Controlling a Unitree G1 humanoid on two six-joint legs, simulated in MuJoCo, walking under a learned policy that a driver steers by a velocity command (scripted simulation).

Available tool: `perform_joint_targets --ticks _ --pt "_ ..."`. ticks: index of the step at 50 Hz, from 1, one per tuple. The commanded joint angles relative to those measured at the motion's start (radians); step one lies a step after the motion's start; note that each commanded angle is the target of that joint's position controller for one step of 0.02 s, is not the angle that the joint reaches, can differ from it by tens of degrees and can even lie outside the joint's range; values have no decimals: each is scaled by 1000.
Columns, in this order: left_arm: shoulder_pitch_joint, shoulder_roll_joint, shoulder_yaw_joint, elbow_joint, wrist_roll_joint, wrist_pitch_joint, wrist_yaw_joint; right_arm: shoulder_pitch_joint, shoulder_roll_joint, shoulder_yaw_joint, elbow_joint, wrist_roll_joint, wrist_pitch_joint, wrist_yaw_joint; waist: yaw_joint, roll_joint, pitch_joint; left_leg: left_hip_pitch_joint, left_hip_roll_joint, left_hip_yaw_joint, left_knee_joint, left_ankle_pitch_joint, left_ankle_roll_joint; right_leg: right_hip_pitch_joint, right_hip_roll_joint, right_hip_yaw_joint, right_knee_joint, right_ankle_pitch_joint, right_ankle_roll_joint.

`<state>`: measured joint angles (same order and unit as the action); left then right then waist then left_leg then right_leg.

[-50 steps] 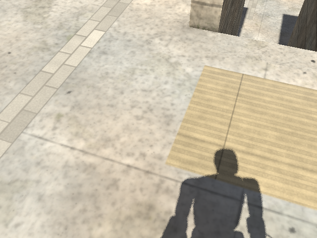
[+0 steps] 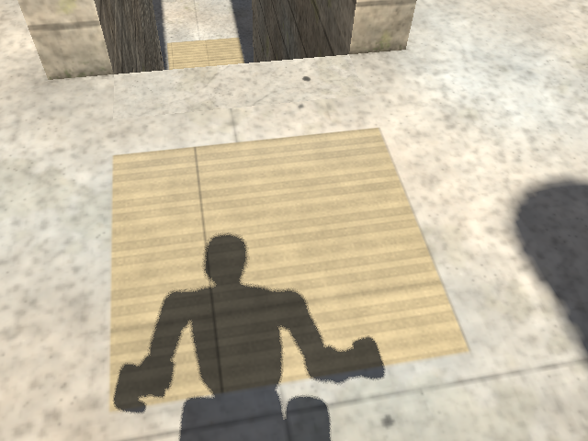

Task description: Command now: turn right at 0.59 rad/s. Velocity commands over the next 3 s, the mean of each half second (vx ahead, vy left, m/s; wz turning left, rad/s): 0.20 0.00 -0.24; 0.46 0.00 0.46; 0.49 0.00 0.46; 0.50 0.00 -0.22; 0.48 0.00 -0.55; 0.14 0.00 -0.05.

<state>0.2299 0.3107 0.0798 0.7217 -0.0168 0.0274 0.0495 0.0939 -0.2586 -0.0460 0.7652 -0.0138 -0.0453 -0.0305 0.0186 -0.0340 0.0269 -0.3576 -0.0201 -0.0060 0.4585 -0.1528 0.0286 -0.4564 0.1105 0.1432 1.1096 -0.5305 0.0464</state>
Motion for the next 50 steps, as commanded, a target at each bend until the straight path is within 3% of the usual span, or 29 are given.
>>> perform_joint_targets --ticks 1,3,6,8,12,14,15,16,17,18,19,20,22,25,29,35,36,38,40,41,42,43,44,45,46,47,48,50 --pt "86 83 29 -45 -3 20 -3 -26 -119 -23 -76 -5 7 -8 12 128 -103 168 253 -187 -151 275 188 -116 -92 -44 146 101 47" --pt "49 46 16 -78 -10 19 -7 1 -125 -26 -67 -8 15 -15 -12 169 -94 183 241 -128 -178 251 206 -125 -103 -86 66 135 52" --pt "-7 36 6 -129 -1 13 -12 39 -154 -37 -60 -3 23 -24 -39 171 -118 248 298 -113 -182 284 238 -132 -145 -94 -50 142 52" --pt "-17 23 -5 -144 3 6 -25 52 -178 -47 -59 10 24 -17 -52 169 -143 221 302 -107 -221 42 231 -62 -163 -119 -162 143 28" --pt "8 40 -5 -140 4 -12 -51 52 -207 -55 -53 38 9 12 -37 197 -102 112 307 -111 -272 -241 209 115 -136 -182 -384 127 -47" --pt "83 18 -7 -96 7 -28 -56 55 -185 -44 -35 58 5 31 9 159 -76 38 281 -102 -225 -322 177 286 -106 -208 -618 244 -98" --pt "138 22 -1 -66 5 -34 -54 67 -152 -32 -26 58 5 39 34 132 -67 -27 239 -78 -161 -344 144 398 -78 -224 -700 249 -113" --pt "222 47 8 -46 3 -40 -47 49 -84 -8 -33 42 -3 50 72 76 -91 -167 180 -29 -4 -343 81 574 -173 -92 -739 212 -134" --pt "292 129 20 -52 12 -43 -35 28 17 24 -65 7 -15 72 71 -179 -118 -368 81 75 373 -453 3 681 -436 227 -792 277 -184" --pt "287 230 48 -61 32 -64 -42 -7 -84 -11 -100 42 -28 67 81 -231 -20 -530 47 -16 524 -429 12 522 -565 428 -918 60 -331" --pt "234 150 30 -71 28 -92 -47 -34 -157 -33 -92 64 -30 61 75 -129 63 -566 83 -100 603 -310 29 480 -509 381 -969 -96 -318" --pt "173 101 14 -67 20 -111 -49 -2 -163 -42 -74 72 -27 60 36 -142 101 -601 73 -142 612 -196 40 479 -459 292 -983 -61 -271" --pt "112 54 1 -72 12 -127 -48 62 -149 -47 -26 50 -20 53 4 -112 90 -556 78 -166 627 -44 22 476 -388 99 -993 187 -203" --pt "146 30 1 -48 32 -140 -42 99 -95 -41 0 48 -17 56 -2 -60 39 -512 63 -147 650 97 -6 479 -340 -88 -971 476 -173" --pt "163 38 4 -16 33 -139 -33 22 -66 -32 -45 40 -10 60 20 -58 75 -487 58 -107 480 217 -33 446 -328 -200 -994 562 -171" --pt "235 72 11 50 15 -122 -19 -139 -15 -3 -140 42 -22 106 74 -33 136 -464 58 39 233 188 20 552 -375 -296 -959 759 -149" --pt "234 82 12 56 14 -115 -17 -153 -16 -2 -156 44 -25 115 69 -38 129 -440 46 69 206 150 36 574 -380 -314 -924 861 -145" --pt "219 117 18 57 13 -102 -7 -133 -42 -12 -175 45 -23 123 29 -83 62 -319 -9 137 193 50 78 603 -386 -340 -800 1248 -137" --pt "194 156 26 53 12 -88 2 30 -111 -44 -156 50 -15 118 -75 -128 -60 -88 -73 159 189 -28 131 592 -390 -344 -553 1523 -133" --pt "164 164 26 42 3 -90 2 190 -172 -75 -124 49 -12 104 -167 -104 -149 174 -94 128 99 50 174 481 -360 -356 -340 1458 -114" --pt "163 134 13 17 12 -107 -2 331 -237 -97 -94 41 2 77 -216 14 -234 504 46 -106 72 48 230 192 -299 -329 -27 946 -82" --pt "275 -15 -36 -29 20 -141 -28 284 -314 -106 -126 35 -7 68 -80 278 -383 839 350 -741 -17 -75 457 -231 -68 -196 385 -26 -23" --pt "153 85 -16 -51 -7 -186 -46 322 -232 -84 -120 25 -9 62 -164 147 -450 811 353 -814 -145 -154 432 -309 -98 18 435 7 -53" --pt "58 102 -12 -91 -38 -194 -50 284 -181 -71 -113 23 -16 62 -145 98 -282 671 314 -642 -161 -113 370 -345 -144 2 369 89 -73" --pt "37 85 -17 -99 -21 -195 -43 207 -161 -62 -123 32 -23 66 -77 -11 -150 475 261 -520 -179 -5 329 -315 -184 -20 261 148 -73" --pt "42 90 -9 -88 6 -185 -35 140 -127 -53 -139 32 -28 65 -35 -21 -105 352 214 -431 -191 79 302 -260 -218 -29 176 182 -64" --pt "70 91 -4 -82 16 -169 -36 105 -122 -49 -156 22 -28 60 0 10 -71 247 184 -383 -218 136 300 -200 -234 -32 149 205 -51" --pt "93 77 -6 -81 33 -145 -35 94 -132 -53 -151 26 -34 54 26 39 -47 133 159 -334 -249 225 305 -161 -242 -60 79 234 -14"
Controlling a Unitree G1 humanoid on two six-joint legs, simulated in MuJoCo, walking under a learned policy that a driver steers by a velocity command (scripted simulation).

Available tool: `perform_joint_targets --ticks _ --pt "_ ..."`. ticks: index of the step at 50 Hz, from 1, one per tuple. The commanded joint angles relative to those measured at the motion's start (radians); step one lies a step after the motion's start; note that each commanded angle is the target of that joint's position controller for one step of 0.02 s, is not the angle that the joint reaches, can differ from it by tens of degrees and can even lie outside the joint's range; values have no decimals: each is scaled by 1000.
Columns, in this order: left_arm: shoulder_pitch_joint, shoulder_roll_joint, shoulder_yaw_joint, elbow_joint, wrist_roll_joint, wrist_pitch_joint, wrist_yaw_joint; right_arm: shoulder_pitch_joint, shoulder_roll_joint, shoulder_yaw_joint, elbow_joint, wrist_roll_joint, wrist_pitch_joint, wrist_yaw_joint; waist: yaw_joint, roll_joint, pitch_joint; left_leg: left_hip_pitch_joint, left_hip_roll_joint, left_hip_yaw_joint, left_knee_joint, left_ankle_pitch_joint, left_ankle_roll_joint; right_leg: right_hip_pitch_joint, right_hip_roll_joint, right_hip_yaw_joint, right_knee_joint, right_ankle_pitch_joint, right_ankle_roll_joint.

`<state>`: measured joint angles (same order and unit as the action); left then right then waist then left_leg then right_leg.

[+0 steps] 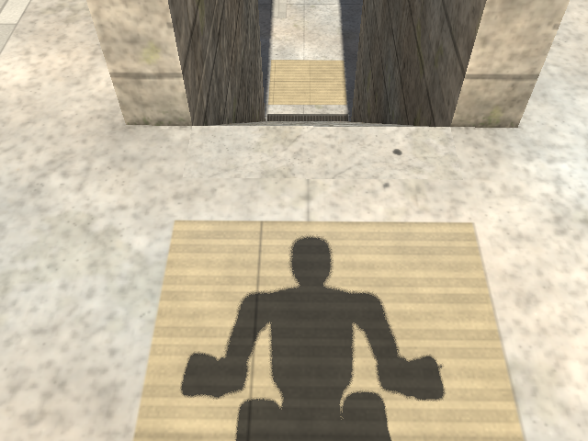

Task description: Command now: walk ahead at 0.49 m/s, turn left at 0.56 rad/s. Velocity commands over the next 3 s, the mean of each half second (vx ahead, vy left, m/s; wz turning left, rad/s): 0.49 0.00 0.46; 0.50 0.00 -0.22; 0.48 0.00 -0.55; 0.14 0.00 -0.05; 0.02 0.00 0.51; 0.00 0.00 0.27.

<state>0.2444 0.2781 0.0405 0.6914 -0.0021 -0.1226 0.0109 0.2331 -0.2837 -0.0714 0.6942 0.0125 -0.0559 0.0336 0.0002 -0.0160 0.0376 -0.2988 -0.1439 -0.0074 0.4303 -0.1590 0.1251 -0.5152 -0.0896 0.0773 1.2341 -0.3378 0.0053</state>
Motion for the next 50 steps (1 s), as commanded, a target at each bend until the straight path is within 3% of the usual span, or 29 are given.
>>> perform_joint_targets --ticks 1,3,5,7,9,12,14,15,16,17,18,19,20,21,24,28,30,33,35,37,38,39,40,41,42,43,44,46,50 --pt "66 102 31 -57 25 13 6 -36 -117 -29 -71 1 -27 -14 45 26 -48 30 271 -299 -223 276 205 -96 -40 -7 -95 67 44" --pt "-15 83 21 -86 32 16 11 -18 -137 -32 -58 2 -25 -24 25 43 -25 -29 231 -244 -217 303 180 -97 -24 -33 -233 171 69" --pt "-107 57 9 -106 29 12 10 13 -142 -33 -44 11 -15 -32 -15 67 -29 -43 186 -209 -183 253 137 -57 10 -45 -417 313 71" --pt "-192 48 3 -123 15 5 0 56 -149 -33 -32 18 -6 -37 -60 87 -45 -26 179 -227 -153 175 112 -4 56 -54 -573 408 71" --pt "-241 69 9 -140 0 -4 -11 92 -158 -35 -22 22 1 -39 -80 105 -55 34 210 -293 -116 123 106 11 79 -37 -649 406 67" --pt "-225 120 32 -145 -7 -17 -23 97 -152 -33 -20 20 8 -43 -53 138 -70 144 259 -411 -27 82 79 51 88 0 -729 302 27" --pt "-90 144 52 -111 -1 -27 -21 75 -121 -23 -24 10 9 -42 22 154 -114 156 236 -395 85 182 41 224 86 -31 -791 296 -30" --pt "35 183 65 -100 18 -33 -15 75 -66 -2 -35 -1 3 -36 80 103 -227 87 186 -334 297 157 5 444 -28 63 -770 285 -95" --pt "171 270 89 -65 41 -25 -13 206 -7 18 -44 16 -6 -37 64 -160 -382 -240 42 -191 654 -110 -76 822 -246 456 -801 125 -260" --pt "221 224 86 -36 14 -16 -26 238 -49 19 -34 28 -14 -36 71 -294 -381 -431 53 -182 829 -417 -95 863 -332 747 -917 -107 -309" --pt "172 147 64 -48 -1 -11 -23 152 -129 -2 -36 34 -12 -35 90 -162 -229 -505 102 -201 909 -343 -95 753 -298 648 -938 -211 -269" --pt "115 120 53 -55 2 0 -20 62 -136 -2 -56 20 -9 -36 83 -76 -134 -504 139 -157 907 -267 -96 630 -252 504 -946 -142 -234" --pt "73 104 44 -51 6 6 -21 6 -121 -1 -76 4 -12 -33 63 -42 -60 -491 167 -136 849 -214 -94 512 -209 406 -970 -27 -228" --pt "48 85 36 -49 11 5 -21 -3 -105 -3 -79 -2 -12 -30 35 -50 -31 -449 202 -126 791 -176 -92 436 -173 333 -996 62 -217" --pt "40 90 35 -23 1 -1 -27 26 -53 10 -64 0 -4 -23 4 -92 -30 -368 225 -69 668 -133 -106 346 -125 200 -1050 216 -227" --pt "66 141 47 11 -9 8 -22 -94 -17 31 -87 -12 -17 -18 36 -64 -21 -328 233 -33 389 35 -120 336 -107 95 -1075 329 -227" --pt "96 157 49 29 -20 18 -21 -161 -13 33 -99 -8 -27 -12 58 -66 -13 -262 203 -16 260 113 -131 320 -90 70 -1065 327 -215" --pt "147 176 53 53 -29 32 -19 -231 -38 25 -120 4 -39 -2 75 -75 -3 -207 175 -21 154 143 -134 350 -116 108 -1035 286 -206" --pt "149 185 56 59 -31 41 -14 -229 -65 13 -125 7 -49 3 54 -84 -7 -155 167 -33 94 110 -117 379 -137 152 -997 253 -186" --pt "139 179 54 62 -28 51 -9 -131 -96 -7 -98 5 -55 -3 -12 -80 -49 18 149 -11 30 81 -89 362 -111 146 -895 311 -151" --pt "137 143 41 59 -20 50 -9 -14 -138 -27 -72 -4 -57 -13 -69 -58 -123 202 188 -38 24 77 -59 303 -52 102 -737 350 -117" --pt "128 63 13 25 6 46 -9 163 -217 -47 -56 -24 -54 -27 -138 92 -283 475 407 -253 37 78 7 120 32 30 -400 112 -67" --pt "255 3 -4 5 -24 32 -6 205 -269 -57 -35 -31 -39 -21 -82 362 -378 672 586 -641 -68 -132 145 -192 123 -8 -113 -260 -26" --pt "207 109 23 25 -46 33 -2 189 -179 -39 -32 -18 -38 -17 -107 229 -286 584 552 -665 -130 -303 131 -284 74 63 14 -214 -21" --pt "126 146 37 7 -48 37 -2 136 -131 -23 -33 -9 -40 -18 -99 168 -172 475 519 -518 -144 -280 96 -311 41 56 31 -123 -28" --pt "98 132 38 7 -37 45 0 64 -97 -10 -36 -13 -42 -15 -64 116 -118 365 472 -409 -170 -175 73 -270 9 43 8 -45 -23" --pt "85 119 40 2 -27 53 -2 19 -69 -3 -32 -18 -45 -12 -38 131 -74 286 439 -328 -198 -91 69 -244 -13 43 -29 9 -17" --pt "97 85 40 5 -29 72 -10 -18 -55 -5 -18 -25 -56 -14 -4 146 -47 195 400 -198 -248 35 57 -172 -35 36 -57 71 -9" --pt "33 55 35 -32 -19 87 -14 4 -95 -23 25 -25 -68 -26 1 80 -15 194 412 -59 -278 234 73 -228 -38 43 -156 184 13"
Over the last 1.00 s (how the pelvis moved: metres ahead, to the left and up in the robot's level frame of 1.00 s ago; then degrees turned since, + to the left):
0.32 -0.02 0.00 13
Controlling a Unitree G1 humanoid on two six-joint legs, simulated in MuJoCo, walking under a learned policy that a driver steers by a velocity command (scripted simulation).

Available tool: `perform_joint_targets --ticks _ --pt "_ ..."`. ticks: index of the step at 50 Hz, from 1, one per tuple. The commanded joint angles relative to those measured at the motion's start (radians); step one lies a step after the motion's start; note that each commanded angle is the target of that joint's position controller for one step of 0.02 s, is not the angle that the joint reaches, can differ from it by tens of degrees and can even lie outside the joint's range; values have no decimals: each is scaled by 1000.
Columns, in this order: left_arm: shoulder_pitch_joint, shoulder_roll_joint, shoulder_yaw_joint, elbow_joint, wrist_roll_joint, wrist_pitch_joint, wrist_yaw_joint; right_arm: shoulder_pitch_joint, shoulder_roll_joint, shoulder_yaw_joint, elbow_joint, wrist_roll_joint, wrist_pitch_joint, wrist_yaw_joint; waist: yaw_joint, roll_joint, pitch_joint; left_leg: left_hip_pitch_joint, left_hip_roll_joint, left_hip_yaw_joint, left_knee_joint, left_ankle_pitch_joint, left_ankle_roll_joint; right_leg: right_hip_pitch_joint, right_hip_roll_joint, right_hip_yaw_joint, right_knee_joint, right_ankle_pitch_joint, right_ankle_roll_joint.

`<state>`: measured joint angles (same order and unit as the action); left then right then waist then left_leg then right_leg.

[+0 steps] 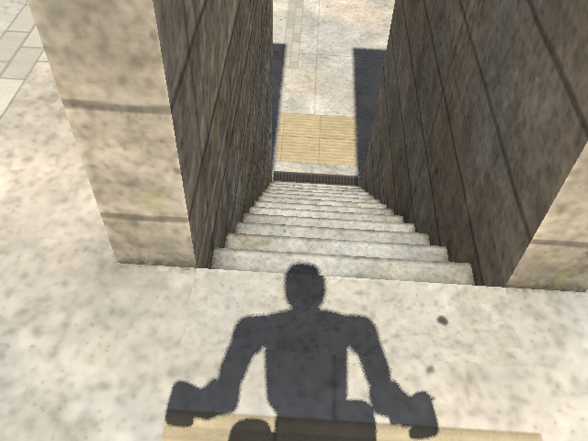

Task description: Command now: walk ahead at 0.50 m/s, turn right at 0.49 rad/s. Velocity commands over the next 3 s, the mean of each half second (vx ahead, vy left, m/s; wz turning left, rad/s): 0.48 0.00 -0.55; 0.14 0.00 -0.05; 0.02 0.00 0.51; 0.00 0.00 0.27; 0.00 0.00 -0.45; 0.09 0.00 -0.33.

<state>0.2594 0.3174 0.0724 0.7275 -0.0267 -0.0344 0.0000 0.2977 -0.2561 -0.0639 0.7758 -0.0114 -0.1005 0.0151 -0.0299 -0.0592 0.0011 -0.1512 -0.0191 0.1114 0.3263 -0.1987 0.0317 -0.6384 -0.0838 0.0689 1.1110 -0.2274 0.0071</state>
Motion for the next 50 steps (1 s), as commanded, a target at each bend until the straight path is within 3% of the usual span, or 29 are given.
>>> perform_joint_targets --ticks 1,5,10,12,13,14,15,16,17,18,19,20,21,22,24,26,29,32,34,36,37,38,39,40,41,42,44,47,50 --pt "-4 11 1 -77 5 -2 -7 -55 -131 -33 -48 -1 -21 -11 26 119 26 57 284 -146 -177 287 163 -110 -42 48 -85 118 11" --pt "-136 -8 -12 -121 7 -9 -34 -31 -169 -40 -20 7 -8 -21 -21 105 63 81 274 -34 -182 286 138 -71 -29 -21 -307 267 -8" --pt "-248 7 -11 -192 2 -8 -63 21 -211 -53 18 30 22 -24 -43 108 94 212 312 33 -116 391 103 -59 -2 -97 -446 167 -64" --pt "-209 39 6 -200 7 -2 -66 12 -244 -62 17 36 34 -29 -2 145 41 242 310 70 12 714 81 57 61 -157 -459 63 -104" --pt "-125 69 24 -186 8 2 -63 6 -259 -66 15 40 42 -33 51 155 -15 237 299 87 145 858 70 175 104 -183 -471 27 -130" --pt "31 117 53 -150 6 5 -54 -12 -256 -63 12 45 49 -41 141 126 -91 169 265 114 360 848 38 384 147 -187 -552 72 -163" --pt "189 203 88 -114 4 15 -30 12 -207 -43 -6 20 42 -44 198 12 -189 -88 220 113 675 538 -5 704 42 6 -563 101 -220" --pt "133 303 92 -132 -1 6 -24 98 -58 4 -67 -12 11 -29 56 -230 -265 -541 6 -1 1014 -391 -62 997 -199 588 -668 -46 -400" --pt "174 224 71 -157 4 -8 -28 -6 -154 -9 -79 28 -28 -15 147 -103 -378 -641 9 -209 1110 -398 -48 1034 -258 770 -804 -147 -429" --pt "144 171 55 -143 12 -22 -32 -92 -194 -20 -107 59 -42 -9 150 -47 -237 -707 53 -206 1079 -292 -29 940 -225 616 -813 -69 -373" --pt "85 144 46 -145 7 -27 -30 -98 -178 -13 -103 45 -49 -16 102 31 -153 -666 97 -203 989 -205 -20 789 -180 490 -808 33 -336" --pt "20 121 39 -158 15 -31 -33 -84 -177 -15 -92 11 -44 -18 58 36 -111 -591 119 -204 913 -147 -28 653 -137 402 -810 140 -320" --pt "-29 85 25 -174 25 -28 -29 -75 -180 -24 -87 11 -30 -19 22 37 -79 -525 140 -208 872 -131 -34 557 -111 338 -825 267 -305" --pt "-50 91 25 -180 30 -27 -26 -68 -178 -25 -87 6 -16 -20 4 30 -66 -482 135 -197 843 -125 -48 492 -100 307 -833 401 -308" --pt "-45 116 33 -164 30 -28 -12 -69 -147 -18 -86 -9 6 -27 -10 39 -56 -441 110 -167 764 -99 -85 406 -75 214 -814 666 -309" --pt "-27 135 38 -141 27 -19 2 -106 -124 -9 -98 -15 17 -37 -1 11 -52 -409 76 -148 637 -10 -108 345 -26 148 -790 726 -282" --pt "7 133 38 -115 9 8 21 -195 -100 5 -117 -7 22 -33 38 -29 -88 -338 15 -146 424 171 -111 341 23 134 -740 648 -221" --pt "39 99 22 -87 15 18 32 -231 -99 10 -117 0 18 -11 74 -43 -109 -311 15 -153 296 278 -94 421 -16 162 -702 532 -204" --pt "54 70 6 -67 30 14 30 -242 -115 6 -120 -13 9 3 74 -31 -106 -287 26 -158 235 238 -53 476 -61 207 -653 530 -204" --pt "23 57 -4 -56 35 7 26 -187 -119 0 -104 -17 -1 7 28 -36 -95 -187 23 -144 118 304 4 481 -44 194 -573 524 -174" --pt "48 45 -8 -54 44 -2 24 -165 -160 -8 -104 -25 -6 0 32 9 -125 -70 80 -206 118 621 43 452 19 150 -487 470 -128" --pt "153 26 -16 -48 56 -12 21 -153 -201 -8 -115 -42 -4 -5 84 147 -198 110 222 -366 175 963 163 344 102 100 -326 180 -68" --pt "217 38 -20 -24 52 -8 21 -113 -140 4 -99 -35 11 -6 67 275 -276 184 350 -537 148 950 307 263 143 33 -177 -230 3" --pt "146 88 -10 -42 46 10 20 -91 -98 16 -97 -2 25 -2 34 269 -243 154 355 -641 83 706 327 193 137 30 -100 -441 34" --pt "80 96 -5 -59 32 37 23 -101 -108 16 -94 11 38 0 30 203 -195 120 334 -669 54 409 295 128 118 43 -42 -447 50" --pt "25 101 0 -70 28 62 29 -112 -152 2 -109 12 49 2 16 156 -146 69 306 -670 22 207 263 89 122 36 7 -411 59" --pt "-15 93 6 -83 28 82 40 -163 -201 -17 -138 4 71 -13 29 141 -83 -54 255 -622 -35 -5 210 88 113 34 -16 -315 56" --pt "0 27 -12 -63 31 79 53 -188 -166 -20 -159 2 98 -32 43 205 -85 -144 151 -500 -55 -41 157 199 131 -11 -201 -249 61" --pt "8 40 -11 -43 33 66 58 -157 -185 -38 -166 11 108 -37 29 245 -118 -130 137 -512 -41 -28 158 275 142 -3 -354 -198 62"
Over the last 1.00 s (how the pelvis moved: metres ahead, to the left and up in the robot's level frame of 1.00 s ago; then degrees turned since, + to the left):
0.51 0.06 0.01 4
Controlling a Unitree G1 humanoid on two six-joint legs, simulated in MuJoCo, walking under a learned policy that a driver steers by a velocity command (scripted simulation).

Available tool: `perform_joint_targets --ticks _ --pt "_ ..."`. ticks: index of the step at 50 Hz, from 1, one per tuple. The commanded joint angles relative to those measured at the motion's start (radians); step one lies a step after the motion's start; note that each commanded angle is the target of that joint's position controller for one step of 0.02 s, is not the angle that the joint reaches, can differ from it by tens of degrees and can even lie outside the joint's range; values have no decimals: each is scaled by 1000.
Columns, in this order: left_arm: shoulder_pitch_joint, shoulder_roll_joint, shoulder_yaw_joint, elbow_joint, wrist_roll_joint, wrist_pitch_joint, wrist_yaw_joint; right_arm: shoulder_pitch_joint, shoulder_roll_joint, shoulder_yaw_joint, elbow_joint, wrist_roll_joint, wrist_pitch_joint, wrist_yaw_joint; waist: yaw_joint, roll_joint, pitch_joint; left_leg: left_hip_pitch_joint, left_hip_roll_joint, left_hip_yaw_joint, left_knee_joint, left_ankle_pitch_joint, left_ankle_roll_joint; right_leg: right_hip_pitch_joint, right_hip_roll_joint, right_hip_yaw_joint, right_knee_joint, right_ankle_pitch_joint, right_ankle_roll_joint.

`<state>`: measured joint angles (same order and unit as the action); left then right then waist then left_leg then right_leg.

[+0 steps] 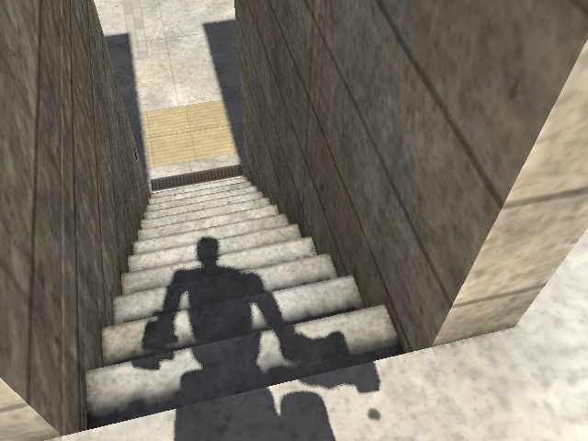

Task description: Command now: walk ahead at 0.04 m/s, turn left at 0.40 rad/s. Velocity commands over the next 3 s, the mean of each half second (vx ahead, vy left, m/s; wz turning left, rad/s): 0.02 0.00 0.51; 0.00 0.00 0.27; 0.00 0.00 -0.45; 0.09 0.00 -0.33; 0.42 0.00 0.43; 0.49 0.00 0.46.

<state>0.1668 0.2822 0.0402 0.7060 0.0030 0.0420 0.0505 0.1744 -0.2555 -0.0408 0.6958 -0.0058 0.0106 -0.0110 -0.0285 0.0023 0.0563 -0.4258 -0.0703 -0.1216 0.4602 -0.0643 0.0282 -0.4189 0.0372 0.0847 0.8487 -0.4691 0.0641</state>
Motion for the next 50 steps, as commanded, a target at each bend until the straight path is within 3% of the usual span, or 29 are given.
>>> perform_joint_targets --ticks 1,4,5,6,7,8,9,10,12,14,16,19,21,24,25,26,27,28,29,31,32,37,41,44,45,46,47,49,50 --pt "98 82 23 -19 2 -15 4 -27 -189 -66 -88 8 1 -12 23 185 -179 152 196 -302 -177 -179 164 70 20 -13 -133 68 1" --pt "139 92 30 7 -12 -32 -8 -33 -187 -74 -102 17 24 -25 45 198 -172 116 171 -327 -182 -310 124 169 28 -34 -332 181 -40" --pt "157 110 37 16 -6 -39 -11 -25 -179 -73 -103 20 29 -30 57 186 -153 63 134 -311 -158 -375 89 236 1 -31 -413 214 -63" --pt "173 185 56 13 17 -42 -7 -23 -150 -66 -117 18 32 -31 56 60 -129 -49 66 -228 -26 -431 33 281 -158 120 -514 141 -131" --pt "141 254 74 9 52 -42 -11 -62 -127 -63 -150 17 23 -22 40 -246 -63 -201 -93 -14 243 -481 -8 228 -355 387 -623 196 -258" --pt "50 205 57 -31 77 -50 -10 -8 -150 -73 -124 5 5 -11 23 -236 -82 -210 -42 -41 513 -520 -40 212 -437 437 -602 383 -325" --pt "-7 149 41 -59 67 -50 -3 39 -178 -83 -88 21 5 -2 -3 -141 -109 -204 -38 -45 637 -474 -48 230 -390 312 -551 506 -297" --pt "-42 136 38 -63 51 -53 -2 82 -177 -84 -60 21 17 -3 -16 -111 -107 -203 -46 -30 707 -425 -69 245 -325 207 -518 582 -255" --pt "-42 116 23 -65 24 -48 0 105 -162 -80 -43 20 34 -11 -5 -123 -88 -220 -29 1 827 -379 -108 273 -289 102 -486 685 -238" --pt "6 115 16 -57 29 -37 -1 49 -155 -73 -78 28 47 -10 33 -147 -72 -220 -24 53 771 -348 -138 301 -272 40 -482 689 -247" --pt "54 146 33 -39 9 -22 9 16 -130 -61 -109 40 45 -10 66 -204 -69 -242 26 63 647 -329 -152 394 -291 38 -482 621 -264" --pt "56 187 52 -43 13 -13 9 -42 -102 -40 -153 31 43 13 95 -201 -76 -127 73 122 445 -376 -143 377 -322 14 -475 598 -271" --pt "24 206 58 -55 16 -20 -3 -27 -115 -37 -161 28 49 22 95 -206 -76 -16 70 170 339 -402 -129 317 -324 -22 -464 598 -269" --pt "-18 217 66 -58 -17 -29 -13 41 -136 -39 -155 13 55 25 43 -190 -90 111 65 201 111 -251 -81 276 -336 -42 -395 643 -236" --pt "7 185 58 -44 -33 -38 -21 80 -147 -49 -145 27 65 22 27 -157 -116 219 39 202 6 -125 -38 240 -314 -72 -331 596 -207" --pt "51 152 50 -22 -18 -44 -28 109 -216 -71 -147 32 69 10 20 -12 -140 361 99 69 -79 90 14 132 -244 -155 -169 429 -125" --pt "41 72 20 -69 46 -50 -39 113 -350 -95 -180 18 69 -9 57 339 -154 507 391 -327 -40 583 170 -176 -101 -213 165 -200 -12" --pt "-72 138 39 -96 26 -55 -28 145 -299 -77 -178 -30 41 13 -54 251 -236 395 485 -438 -102 475 348 -211 -47 -40 332 -272 4" --pt "-105 172 54 -96 -8 -46 -26 96 -266 -64 -173 -30 26 25 -26 166 -159 356 422 -342 -120 347 322 -236 -66 -20 381 -202 -4" --pt "-76 170 62 -59 0 -32 -13 -10 -215 -49 -179 10 25 23 16 120 -93 300 296 -216 -113 199 216 -224 -77 -19 328 -39 -8" --pt "-59 160 60 -59 3 -30 -13 -33 -202 -42 -180 21 30 12 35 133 -95 267 269 -192 -109 211 205 -189 -64 -28 310 25 0" --pt "-52 101 32 -42 -6 -41 -31 -20 -180 -26 -169 2 46 -21 24 144 -152 291 229 -163 -96 109 196 -71 -42 -50 39 120 13" --pt "-67 74 11 -46 -7 -31 -50 -13 -138 -7 -137 -11 32 -5 -5 150 -137 202 252 -190 -120 -78 199 92 -75 -54 -140 96 -6" --pt "-28 68 5 -27 1 -36 -59 -32 -119 6 -102 -12 17 8 37 123 -86 103 219 -168 -123 -274 141 255 -55 -77 -398 265 -42" --pt "-33 90 4 -32 15 -37 -56 -2 -120 7 -87 -20 8 9 27 95 -78 86 190 -150 -108 -303 95 289 -76 -40 -418 346 -59" --pt "-32 158 14 -51 19 -40 -48 14 -135 4 -82 -30 0 7 4 37 -74 73 131 -101 -28 -339 51 281 -157 65 -418 503 -95" --pt "-59 223 31 -33 5 -43 -45 44 -125 1 -90 -36 -1 4 -53 -128 -56 116 56 10 -10 -313 2 161 -183 127 -439 370 -162" --pt "-65 147 16 -43 8 -56 -51 -23 -143 -8 -86 -31 10 -20 -12 -175 -32 210 42 57 72 -225 -35 49 -192 191 -520 210 -180" --pt "-67 154 19 -46 4 -60 -50 -25 -133 -9 -84 -29 18 -30 -11 -176 -33 216 39 71 90 -219 -31 42 -183 199 -515 213 -173"
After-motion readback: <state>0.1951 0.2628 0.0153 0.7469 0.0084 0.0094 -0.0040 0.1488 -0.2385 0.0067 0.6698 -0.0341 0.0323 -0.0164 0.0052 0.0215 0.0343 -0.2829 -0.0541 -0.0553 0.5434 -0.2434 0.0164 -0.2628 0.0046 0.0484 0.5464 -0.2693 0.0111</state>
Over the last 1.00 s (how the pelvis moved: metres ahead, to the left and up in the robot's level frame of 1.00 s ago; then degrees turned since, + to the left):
0.39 -0.10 -0.01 -17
